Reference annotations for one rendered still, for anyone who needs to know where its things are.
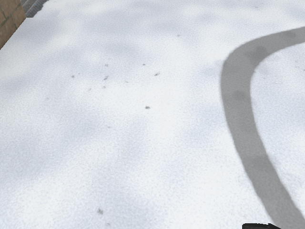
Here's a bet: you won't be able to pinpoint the stairs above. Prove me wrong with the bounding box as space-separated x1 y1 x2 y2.
20 0 36 13

